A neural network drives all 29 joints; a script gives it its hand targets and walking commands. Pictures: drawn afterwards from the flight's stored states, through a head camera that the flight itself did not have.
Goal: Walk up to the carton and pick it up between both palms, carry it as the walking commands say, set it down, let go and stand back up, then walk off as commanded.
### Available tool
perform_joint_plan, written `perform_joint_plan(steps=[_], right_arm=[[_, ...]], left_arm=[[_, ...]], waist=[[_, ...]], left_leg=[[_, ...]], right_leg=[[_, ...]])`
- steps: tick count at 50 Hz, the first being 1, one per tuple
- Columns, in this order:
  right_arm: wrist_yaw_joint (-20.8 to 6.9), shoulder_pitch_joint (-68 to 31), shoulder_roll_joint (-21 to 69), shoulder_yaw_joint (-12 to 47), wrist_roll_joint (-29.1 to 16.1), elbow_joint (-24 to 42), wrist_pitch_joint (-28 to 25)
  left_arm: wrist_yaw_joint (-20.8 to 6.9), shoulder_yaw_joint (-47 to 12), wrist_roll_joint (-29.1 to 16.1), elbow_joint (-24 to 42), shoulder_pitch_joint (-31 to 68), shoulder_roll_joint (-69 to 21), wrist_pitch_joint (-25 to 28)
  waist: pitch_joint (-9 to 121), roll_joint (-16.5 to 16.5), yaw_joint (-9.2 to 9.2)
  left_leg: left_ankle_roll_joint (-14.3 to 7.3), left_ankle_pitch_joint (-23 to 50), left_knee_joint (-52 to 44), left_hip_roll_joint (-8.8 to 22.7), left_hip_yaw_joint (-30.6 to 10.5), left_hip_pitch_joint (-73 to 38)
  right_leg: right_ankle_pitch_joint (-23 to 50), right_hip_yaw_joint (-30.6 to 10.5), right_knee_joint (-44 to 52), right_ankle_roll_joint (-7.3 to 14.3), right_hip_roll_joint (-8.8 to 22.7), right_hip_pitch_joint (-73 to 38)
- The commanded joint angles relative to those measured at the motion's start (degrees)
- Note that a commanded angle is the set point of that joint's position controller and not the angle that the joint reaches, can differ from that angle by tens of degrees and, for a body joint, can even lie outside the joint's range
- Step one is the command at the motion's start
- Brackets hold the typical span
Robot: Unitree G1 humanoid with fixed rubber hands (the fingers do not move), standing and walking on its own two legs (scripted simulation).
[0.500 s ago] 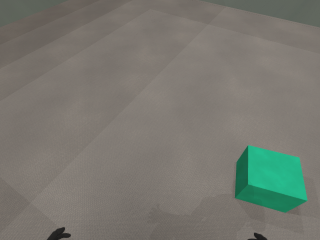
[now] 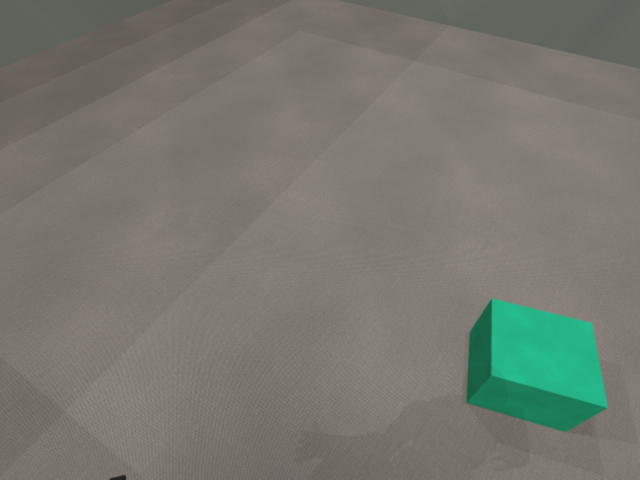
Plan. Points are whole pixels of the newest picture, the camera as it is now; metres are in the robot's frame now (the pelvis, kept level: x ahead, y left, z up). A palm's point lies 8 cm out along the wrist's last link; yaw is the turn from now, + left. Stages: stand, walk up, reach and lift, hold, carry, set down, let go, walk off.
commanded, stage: stand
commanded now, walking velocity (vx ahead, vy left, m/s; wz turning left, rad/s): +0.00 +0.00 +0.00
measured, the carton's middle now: (527, 363) +0.55 -0.64 -0.65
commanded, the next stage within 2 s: walk up in 0.38 s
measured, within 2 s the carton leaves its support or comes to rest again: neither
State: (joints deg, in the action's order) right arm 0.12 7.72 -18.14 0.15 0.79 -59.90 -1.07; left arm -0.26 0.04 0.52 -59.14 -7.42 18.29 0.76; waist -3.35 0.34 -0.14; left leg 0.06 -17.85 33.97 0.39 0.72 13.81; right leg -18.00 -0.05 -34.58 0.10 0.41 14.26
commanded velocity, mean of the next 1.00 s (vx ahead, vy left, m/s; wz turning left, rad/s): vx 0.00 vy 0.00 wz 0.00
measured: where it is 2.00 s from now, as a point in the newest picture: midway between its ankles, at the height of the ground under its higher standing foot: outside the picture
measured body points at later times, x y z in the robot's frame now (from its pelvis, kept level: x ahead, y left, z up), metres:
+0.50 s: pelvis -0.01 +0.00 +0.02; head +0.00 -0.01 +0.47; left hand +0.08 +0.28 -0.12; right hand +0.07 -0.29 -0.13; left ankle +0.01 +0.12 -0.73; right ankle +0.01 -0.12 -0.73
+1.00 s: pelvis +0.01 -0.06 -0.02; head +0.03 -0.09 +0.43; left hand +0.18 +0.22 -0.12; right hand +0.00 -0.43 -0.12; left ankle +0.06 +0.04 -0.71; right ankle +0.04 -0.19 -0.73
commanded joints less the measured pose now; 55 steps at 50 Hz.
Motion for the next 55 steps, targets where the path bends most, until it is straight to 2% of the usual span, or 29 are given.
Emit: perform_joint_plan(steps=[1, 13, 28, 29, 30, 31, 32, 33, 34, 36, 38, 39, 40, 41, 42, 43, 44, 45, 47, 48, 49, 50, 51, 52, 53, 54, 55], right_arm=[[0.6, -3.24, -12.64, -2.57, -0.15, 3.17, -1.47], [0.45, -3.84, -12.44, -2.43, -0.15, 0.56, -1.43], [0.25, -3.87, -12.45, -2.42, -0.03, -0.45, -1.21], [1.1, -0.77, -21.02, -6.37, -0.04, 2.84, -2.38], [1.62, 4.71, -21.6, -7.41, 0.25, 1.92, -2.63], [2.17, 6.99, -23.85, -8.5, 0.28, 1.9, -2.73], [2.68, 6.02, -24.47, -9.13, 0.28, 3.3, -2.79], [2.95, 3.13, -24.27, -9.49, 0.69, 5.32, -2.97], [3.08, 0.82, -23.63, -9.57, 1.16, 7.1, -3.23], [2.91, -2.45, -22.05, -9.43, 1.62, 8.88, -3.65], [2.23, -4.07, -22.25, -9.89, 1.93, 12.0, -4.09], [1.96, -5.03, -21.87, -9.73, 1.74, 12.78, -3.99], [1.86, -4.35, -20.62, -9.49, 1.7, 12.99, -3.63], [1.8, -3.82, -18.51, -8.97, 1.82, 13.7, -3.09], [1.38, -3.05, -16.11, -7.76, 0.91, 14.46, -2.61], [1.36, -3.7, -15.81, -6.93, 0.36, 16.2, -2.17], [1.43, -3.96, -19.15, -7.74, -0.02, 15.5, -2.39], [0.97, -0.56, -19.44, -8.0, -0.39, 14.44, -2.65], [0.82, 5.13, -18.93, -7.94, -0.63, 13.02, -3.18], [0.96, 8.56, -18.74, -7.82, -0.72, 11.83, -3.28], [1.13, 11.67, -19.01, -8.07, -0.81, 10.83, -3.34], [1.33, 14.24, -18.75, -8.38, -0.86, 10.09, -3.53], [1.68, 18.03, -19.04, -8.94, -0.5, 9.3, -3.95], [2.48, 21.76, -24.88, -10.53, 0.89, 9.57, -4.39], [3.3, 13.32, -28.25, -10.98, 1.13, 12.67, -4.49], [3.47, 7.42, -28.08, -10.46, 0.24, 15.06, -4.76], [3.24, 6.31, -26.31, -10.14, 0.63, 15.46, -5.4]], left_arm=[[0.66, 2.55, -0.14, 3.34, 3.49, 12.18, 1.63], [0.68, 2.22, -0.14, 0.55, 4.06, 12.17, 1.75], [0.72, 2.36, -0.05, -0.69, 3.71, 12.52, 1.78], [-2.7, 5.14, 1.91, 9.48, 2.28, 16.16, -1.07], [-4.24, 4.78, 1.81, 11.13, 5.02, 14.78, -1.89], [-4.84, 4.62, 2.09, 12.96, 6.01, 13.57, -2.3], [-5.31, 5.33, 2.85, 13.53, 6.06, 14.65, -3.04], [-5.68, 6.14, 2.68, 14.53, 3.58, 15.23, -3.5], [-6.2, 6.9, 2.5, 15.46, 1.51, 15.65, -3.68], [-7.15, 7.79, 2.34, 16.16, -2.49, 15.35, -3.4], [-7.65, 8.46, 2.1, 16.18, -4.41, 14.27, -3.33], [-7.72, 9.01, 2.19, 16.14, -6.99, 14.64, -3.15], [-7.62, 9.73, 2.36, 15.18, -10.41, 15.43, -2.88], [-7.3, 10.56, 2.38, 13.55, -15.8, 17.82, -2.49], [-6.51, 12.11, 2.11, 14.1, -18.81, 24.49, -2.25], [-6.25, 11.23, 1.25, 16.84, -13.25, 25.29, -2.03], [-6.09, 11.41, 0.75, 17.04, -10.28, 24.02, -2.24], [-5.98, 11.1, 0.64, 18.33, -7.38, 22.16, -2.45], [-5.51, 10.46, 1.35, 20.06, -4.77, 22.23, -2.48], [-5.76, 10.35, 1.75, 20.49, -3.95, 22.37, -2.62], [-5.86, 10.01, 1.93, 20.78, -3.09, 21.46, -2.85], [-5.8, 9.44, 1.94, 21.39, -2.17, 20.24, -3.07], [-5.6, 8.43, 1.71, 22.17, -1.43, 17.45, -3.28], [-5.1, 6.44, 1.15, 23.53, -1.96, 10.48, -2.96], [-4.7, 6.51, 1.83, 23.15, -1.15, 11.62, -2.88], [-4.67, 8.7, 2.01, 21.68, -1.62, 19.0, -2.96], [-5.1, 9.45, 1.35, 20.71, -5.21, 19.97, -2.66]], waist=[[5.3, -0.14, 0.11], [3.86, -0.18, 0.13], [3.81, -0.49, 0.13], [2.48, -3.88, -2.12], [0.87, 0.66, -4.27], [0.31, 7.85, -5.44], [1.28, 4.81, -5.26], [2.43, 3.8, -3.65], [2.3, 3.86, -2.15], [2.94, 5.31, 0.13], [3.5, 8.44, 2.21], [4.29, 8.47, 3.36], [5.22, 4.65, 4.76], [5.45, -4.01, 7.21], [3.66, -23.94, 10.32], [-0.08, -23.42, 7.23], [-3.06, -13.19, 5.77], [-3.25, -8.47, 3.33], [0.01, -14.38, 1.77], [1.41, -17.29, 0.68], [2.95, -16.84, -0.51], [4.3, -14.63, -1.99], [5.73, -8.85, -4.47], [7.3, 10.47, -7.45], [1.14, 10.11, -4.3], [-1.02, 0.34, -2.36], [-1.03, 0.63, -0.08]], left_leg=[[-2.69, 10.53, -9.53, 5.62, -6.03, -1.96], [-1.8, 10.14, -15.15, 6.04, -5.71, -4.61], [-1.48, 9.15, -16.92, 6.35, -5.35, -5.55], [-4.12, -1.02, -10.27, 6.01, -1.01, -16.99], [-6.1, -6.98, -13.42, 11.01, -4.87, -23.12], [-9.8, -7.9, -21.09, 20.6, -11.49, -22.51], [-12.75, -2.25, -22.08, 27.29, -15.13, -16.82], [-14.53, 1.06, -21.23, 29.67, -14.86, -13.76], [-15.35, 1.59, -20.53, 30.26, -13.68, -10.9], [-14.19, 1.98, -18.24, 28.46, -8.08, -8.76], [-10.61, 7.96, -13.35, 25.07, 1.82, -6.18], [-8.9, 7.38, -9.48, 22.29, 6.18, -2.07], [-6.63, 4.15, -2.04, 17.75, 10.83, 4.34], [-3.83, -2.83, 10.3, 11.86, 13.35, 12.73], [-0.78, -19.83, 27.8, 1.33, 16.08, 24.27], [0.7, -21.05, 33.65, 0.02, 5.13, 28.77], [-0.12, -17.93, 33.8, 2.18, 1.71, 23.19], [-1.1, -15.74, 29.97, 3.74, 1.16, 19.1], [-1.1, -17.68, 19.62, 3.52, 4.03, 14.09], [-1.29, -16.61, 15.83, 2.56, 4.86, 8.98], [-2.03, -14.74, 11.9, 1.48, 5.24, 3.16], [-2.83, -9.65, 5.58, 0.78, 5.1, -5.28], [-3.74, -5.29, -1.39, 1.96, 0.87, -17.59], [-5.67, -25.22, -17.48, 14.49, -19.91, -22.69], [-7.19, -29.96, -25.86, 30.41, -35.05, -13.55], [-8.32, -24.43, -24.14, 31.56, -32.05, -6.16], [-9.07, -19.19, -21.58, 28.44, -25.66, -6.51]], right_leg=[[11.58, -5.82, 9.39, 3.17, 5.77, -2.57], [10.88, -5.95, 14.83, 2.14, 6.02, -4.85], [10.11, -6.15, 17.14, 1.63, 6.27, -5.64], [4.41, -10.0, 10.69, 4.55, 2.47, 11.52], [-1.71, -7.58, 5.34, 3.95, 2.3, 22.18], [-4.8, -3.47, -5.03, 1.97, 1.99, 25.37], [-5.54, -5.06, -11.75, 0.35, 4.66, 23.25], [-6.13, -5.21, -16.04, -0.28, 6.72, 21.41], [-6.61, -5.61, -17.64, -0.54, 8.95, 20.09], [-7.3, -5.88, -15.29, -0.49, 10.79, 16.07], [-5.56, -3.44, -9.03, 0.25, 9.33, 10.32], [-4.03, -1.64, -6.65, 0.96, 7.64, 4.41], [-2.15, -0.54, -3.33, 1.97, 4.85, -3.92], [-3.61, -3.86, -1.18, 4.76, 1.63, -11.61], [-13.32, -23.55, 13.49, 10.65, 9.23, -11.91], [-21.3, -41.26, 22.35, 15.98, 14.32, -4.86], [-26.76, -38.89, 24.45, 16.62, 14.0, 3.13], [-25.64, -33.16, 22.43, 14.92, 12.19, 5.44], [-19.83, -26.09, 17.95, 13.96, 10.85, 7.02], [-17.98, -25.12, 16.91, 13.87, 10.38, 10.19], [-17.45, -24.76, 15.98, 13.54, 9.83, 13.05], [-17.42, -22.85, 13.64, 12.44, 8.42, 17.8], [-19.98, -19.97, 5.73, 9.73, 5.6, 27.43], [-22.46, -13.74, -12.38, 4.86, -4.93, 37.48], [-10.71, -12.11, -26.53, 1.82, -4.94, 41.11], [-6.82, -14.88, -28.94, 0.94, -0.28, 34.59], [-3.1, -13.03, -27.68, 0.58, 1.76, 30.36]])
